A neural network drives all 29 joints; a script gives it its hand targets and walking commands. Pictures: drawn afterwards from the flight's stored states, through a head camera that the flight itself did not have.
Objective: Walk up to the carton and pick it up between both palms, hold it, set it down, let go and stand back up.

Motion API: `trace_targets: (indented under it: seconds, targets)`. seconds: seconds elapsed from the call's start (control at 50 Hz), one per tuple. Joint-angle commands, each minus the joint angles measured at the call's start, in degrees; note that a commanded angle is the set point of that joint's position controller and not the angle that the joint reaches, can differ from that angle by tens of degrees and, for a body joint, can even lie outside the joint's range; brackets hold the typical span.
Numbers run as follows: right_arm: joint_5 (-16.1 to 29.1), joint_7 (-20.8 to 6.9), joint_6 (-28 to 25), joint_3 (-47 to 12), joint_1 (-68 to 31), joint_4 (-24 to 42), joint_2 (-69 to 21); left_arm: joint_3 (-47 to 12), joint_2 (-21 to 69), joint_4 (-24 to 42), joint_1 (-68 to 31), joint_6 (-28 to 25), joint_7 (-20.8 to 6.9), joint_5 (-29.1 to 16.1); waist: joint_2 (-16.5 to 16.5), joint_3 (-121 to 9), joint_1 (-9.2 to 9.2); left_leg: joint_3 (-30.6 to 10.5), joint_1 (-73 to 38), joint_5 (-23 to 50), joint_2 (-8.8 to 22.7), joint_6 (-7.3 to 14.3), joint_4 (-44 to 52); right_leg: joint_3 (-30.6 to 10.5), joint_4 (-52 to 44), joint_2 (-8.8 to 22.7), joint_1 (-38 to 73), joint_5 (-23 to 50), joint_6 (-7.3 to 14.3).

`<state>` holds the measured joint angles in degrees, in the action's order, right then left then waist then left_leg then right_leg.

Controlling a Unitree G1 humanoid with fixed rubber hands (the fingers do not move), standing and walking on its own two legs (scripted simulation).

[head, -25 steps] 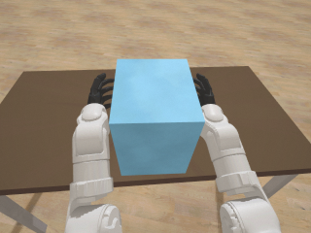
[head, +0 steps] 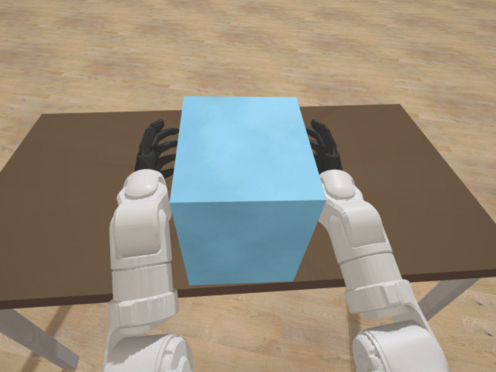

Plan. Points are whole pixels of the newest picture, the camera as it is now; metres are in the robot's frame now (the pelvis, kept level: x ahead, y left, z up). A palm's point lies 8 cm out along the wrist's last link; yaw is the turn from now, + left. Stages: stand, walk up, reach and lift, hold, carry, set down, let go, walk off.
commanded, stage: hold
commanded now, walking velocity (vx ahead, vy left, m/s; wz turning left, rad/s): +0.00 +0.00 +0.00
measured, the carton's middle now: (241, 193) +0.35 +0.00 +0.12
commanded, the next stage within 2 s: none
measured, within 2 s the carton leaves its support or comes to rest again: neither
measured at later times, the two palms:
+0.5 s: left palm (144, 176) +0.35 +0.14 +0.16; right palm (317, 169) +0.37 -0.12 +0.15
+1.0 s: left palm (148, 173) +0.36 +0.14 +0.16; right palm (320, 166) +0.37 -0.12 +0.16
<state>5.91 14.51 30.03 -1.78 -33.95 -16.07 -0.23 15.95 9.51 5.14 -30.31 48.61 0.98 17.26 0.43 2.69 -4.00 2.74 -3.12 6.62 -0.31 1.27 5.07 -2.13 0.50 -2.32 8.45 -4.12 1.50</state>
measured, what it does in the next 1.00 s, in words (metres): stands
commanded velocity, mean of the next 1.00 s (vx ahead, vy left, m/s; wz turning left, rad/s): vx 0.00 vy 0.00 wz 0.00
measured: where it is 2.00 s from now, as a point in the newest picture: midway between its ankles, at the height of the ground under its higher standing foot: outside the picture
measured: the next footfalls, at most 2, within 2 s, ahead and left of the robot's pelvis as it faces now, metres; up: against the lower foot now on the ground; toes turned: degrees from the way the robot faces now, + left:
none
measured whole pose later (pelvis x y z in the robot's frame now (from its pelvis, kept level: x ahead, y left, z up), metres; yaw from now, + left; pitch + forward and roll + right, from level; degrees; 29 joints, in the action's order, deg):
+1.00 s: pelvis +0.00 +0.01 +0.00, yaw -1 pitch -3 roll +0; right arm 4.1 13.2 28.3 0.7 -37.3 -21.8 -0.8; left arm 18.0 9.4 -1.2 -32.8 45.1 0.7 17.6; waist 0.8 1.1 -2.8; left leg 3.6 -0.9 6.8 -0.5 1.8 5.1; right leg -3.0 2.3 -2.1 5.1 -4.6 1.1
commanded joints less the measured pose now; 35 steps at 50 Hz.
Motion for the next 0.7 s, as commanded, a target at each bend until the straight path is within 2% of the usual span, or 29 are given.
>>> trace_targets:
  seconds: [0.0, 0.02, 0.04, 0.06, 0.08, 0.1, 0.12, 0.14, 0.16, 0.18, 0.2, 0.26, 0.28, 0.3, 0.32, 0.36, 0.38, 0.4, 0.44, 0.46, 0.5, 0.52, 0.54, 0.56, 0.6, 0.68]
  targets:
    - [3.7, -4.26, -4.75, -13.76, -35.92, 11.48, -27.13, -19.75, 19.96, -0.98, -31.37, -3.77, -8.69, -6.66, 0.55, -17.27, 1.45, -2.49, -17.93, -2.36, 2.09, 3.22, -3.83, -0.9, -0.75, 3.87, -11.98, 5.87, -3.31]
    - [3.95, -4.33, -4.83, -14.37, -36.51, 11.74, -27.99, -19.79, 20.72, -0.34, -31.27, -4.01, -8.55, -6.59, 0.31, -18.83, 1.88, -2.41, -17.54, -1.32, 2.12, 3.4, -3.44, -0.71, -0.22, 3.45, -10.05, 7.91, -3.44]
    - [4.93, -4.01, -5.06, -15.47, -35.52, 12.22, -28.46, -20.1, 21.2, 0.5, -30.56, -4.13, -8.45, -6.87, -1.46, -20.44, 1.8, -2.41, -18.34, 1.39, 2.1, 3.32, -3.52, -1.23, 0.12, 3.94, -8.54, 11.86, -3.07]
    - [5.45, -3.78, -5.44, -16.61, -36.87, 14.39, -28.83, -19.9, 22.42, 1.27, -30.2, -4.26, -8.35, -7.14, 0.32, -23.02, 2.31, -2.87, -18.93, 3.35, 2.05, 3.47, -3.84, -1.37, 0.91, 3.82, -5.97, 13.72, -3.21]
    - [6.06, -3.68, -5.82, -18.26, -38.07, 16.18, -29.68, -21.47, 22.67, 4.47, -31.16, -4.76, -7.89, -7.68, 0.27, -26.83, 2.33, -3.13, -20.36, 6.62, 2.16, 3.0, -3.83, -1.46, 1.64, 3.92, -5.51, 16.2, -3.24]
    - [7.43, -3.42, -6.23, -19.47, -39.51, 18.58, -30.33, -23.59, 23.14, 6.31, -31.64, -5.09, -7.6, -8.45, -2.33, -29.87, 2.34, -3.65, -21.49, 8.5, 2.42, 2.77, -4.23, -1.58, 2.17, 3.58, -5.71, 18.28, -3.11]
    - [7.86, -3.33, -6.16, -21.11, -38.01, 19.34, -30.79, -24.31, 24.29, 6.88, -30.23, -4.88, -7.11, -9.2, -2.57, -29.49, 2.55, -3.85, -23.3, 11.1, 2.33, 2.47, -4.09, -1.54, 2.29, 3.52, -5.38, 22.01, -3.19]
    - [8.31, -3.14, -6.0, -22.15, -37.05, 22.18, -30.94, -25.57, 24.36, 9.22, -28.19, -4.8, -6.77, -10.22, -0.86, -31.99, 2.15, -4.16, -24.73, 15.1, 2.49, 2.37, -4.88, -1.38, 3.1, 3.01, -4.65, 25.01, -3.47]
    - [8.02, -3.09, -5.56, -21.35, -35.55, 20.31, -30.06, -25.65, 23.49, 8.69, -27.93, -4.44, -6.81, -9.58, 0.06, -30.82, 1.87, -3.99, -25.58, 15.78, 2.42, 2.14, -5.16, -1.18, 2.83, 2.59, -5.29, 24.29, -3.81]
    - [6.13, -3.45, -5.38, -19.93, -35.97, 18.31, -28.59, -23.89, 21.99, 6.35, -27.96, -3.98, -6.75, -8.6, 0.77, -29.05, 2.22, -3.89, -24.71, 13.3, 2.48, 2.37, -4.94, -1.25, 2.56, 2.95, -8.03, 20.72, -3.8]
    - [6.56, -3.34, -5.47, -19.69, -35.95, 17.17, -27.82, -23.82, 21.39, 4.64, -28.19, -4.05, -7.11, -8.53, -0.63, -27.78, 2.1, -3.57, -23.8, 10.64, 2.45, 2.6, -5.11, -1.72, 2.12, 3.17, -9.61, 18.29, -3.57]
    - [4.46, -3.4, -5.03, -17.09, -33.61, 13.55, -25.98, -22.48, 20.56, 2.9, -29.02, -3.61, -7.86, -8.08, 0.74, -19.22, 0.73, -3.52, -22.36, 4.28, 2.37, 2.2, -4.7, -1.03, -0.06, 3.5, -12.03, 11.32, -3.6]
    - [3.94, -3.42, -4.8, -15.42, -34.35, 12.45, -25.88, -22.87, 20.4, 4.09, -30.84, -4.01, -7.96, -8.88, 0.1, -19.07, -0.1, -3.23, -22.24, 2.9, 2.61, 2.28, -4.34, -0.49, -0.09, 2.99, -12.78, 8.96, -3.25]
    - [5.08, -3.45, -5.22, -16.46, -35.24, 15.63, -26.68, -24.04, 21.41, 5.29, -30.96, -4.28, -7.82, -9.8, 0.15, -20.52, 0.04, -3.46, -22.1, 4.27, 2.56, 2.07, -4.96, -0.51, 0.23, 2.77, -12.49, 9.21, -2.95]
    - [4.65, -3.7, -5.4, -15.9, -37.77, 16.31, -27.34, -24.23, 22.05, 3.84, -31.81, -4.53, -7.6, -10.04, -1.16, -23.1, 0.62, -3.12, -22.65, 2.95, 2.66, 2.47, -4.83, 0.03, 0.35, 2.49, -13.51, 7.41, -3.14]
    - [4.91, -3.82, -5.91, -16.2, -37.5, 15.14, -27.8, -26.09, 22.55, 5.85, -34.05, -5.71, -7.13, -10.01, -3.1, -25.94, -0.4, -2.96, -24.2, 2.58, 2.46, 2.18, -5.4, -0.58, 0.55, 3.01, -15.4, 7.39, -2.36]
    - [5.07, -3.63, -6.25, -17.32, -37.67, 17.69, -28.61, -27.15, 24.22, 7.93, -33.9, -6.09, -6.87, -10.96, -2.71, -28.39, -0.88, -4.11, -24.77, 6.38, 3.03, 1.84, -5.83, 0.09, 1.22, 2.61, -14.22, 11.99, -2.15]
    - [5.34, -3.69, -6.12, -18.61, -37.18, 17.8, -28.41, -27.13, 24.32, 7.37, -31.94, -5.71, -6.54, -10.78, -2.61, -29.95, -0.47, -4.27, -26.09, 11.15, 3.0, 1.41, -6.37, 0.34, 1.03, 2.29, -12.89, 14.67, -2.27]
    - [6.16, -3.51, -5.53, -19.87, -34.64, 19.18, -27.8, -27.96, 24.52, 8.05, -28.15, -4.72, -6.54, -11.17, -2.95, -32.34, -0.38, -4.23, -28.9, 17.26, 2.72, 1.37, -7.19, -0.09, 0.7, 2.13, -10.94, 19.97, -2.65]
    - [6.2, -3.28, -4.92, -20.87, -31.41, 18.48, -27.65, -27.38, 23.92, 8.49, -26.45, -4.21, -6.91, -10.87, -3.11, -30.85, -0.11, -4.22, -28.95, 18.93, 2.57, 0.6, -7.12, 0.05, 0.24, 2.35, -9.97, 21.9, -2.72]
    - [7.79, -2.86, -4.59, -22.5, -31.15, 21.84, -27.71, -28.33, 23.51, 11.41, -23.92, -2.75, -7.44, -11.39, -1.52, -31.31, -0.37, -4.3, -29.38, 24.65, 2.6, 0.72, -7.41, -0.5, 0.98, 1.89, -6.74, 28.64, -3.53]
    - [7.77, -2.87, -4.12, -22.19, -29.86, 23.07, -27.14, -27.99, 22.71, 12.16, -22.53, -2.09, -7.45, -11.06, -1.0, -30.98, -0.08, -3.85, -29.01, 25.2, 2.41, 0.73, -7.17, -0.27, 1.19, 1.83, -6.4, 27.76, -3.87]
    - [7.27, -2.94, -3.81, -21.18, -31.42, 21.63, -26.65, -27.91, 21.53, 12.61, -24.65, -1.58, -7.48, -10.61, -0.48, -29.47, -0.61, -4.35, -27.71, 21.21, 2.44, 0.44, -6.27, -0.28, 1.15, 1.75, -6.65, 24.43, -3.72]
    - [6.36, -3.36, -4.0, -19.38, -34.69, 20.66, -25.7, -27.75, 21.55, 11.22, -28.81, -1.55, -7.67, -10.74, -1.37, -27.89, -0.58, -3.89, -25.15, 17.14, 2.48, 0.41, -6.06, 0.1, 0.45, 1.91, -8.34, 18.66, -3.57]
    - [5.37, -3.59, -3.84, -17.67, -31.25, 18.5, -25.34, -25.42, 20.96, 8.82, -25.59, -0.88, -7.87, -9.16, -1.68, -21.47, 0.1, -3.85, -23.57, 12.58, 2.93, 0.65, -5.38, -0.14, -0.7, 2.21, -10.41, 14.08, -2.95]
    - [5.37, -4.41, -4.46, -16.17, -35.14, 17.73, -24.87, -25.45, 20.64, 7.85, -28.54, -1.15, -7.93, -9.67, -2.51, -21.41, 0.3, -2.99, -24.65, 6.47, 3.21, 0.79, -4.71, 0.23, -1.48, 2.22, -12.29, 7.2, -2.77]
